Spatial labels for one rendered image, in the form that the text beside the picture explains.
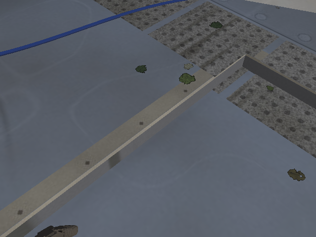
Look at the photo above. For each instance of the robot left hand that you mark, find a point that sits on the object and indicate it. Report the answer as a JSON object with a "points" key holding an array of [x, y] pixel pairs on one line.
{"points": [[60, 231]]}

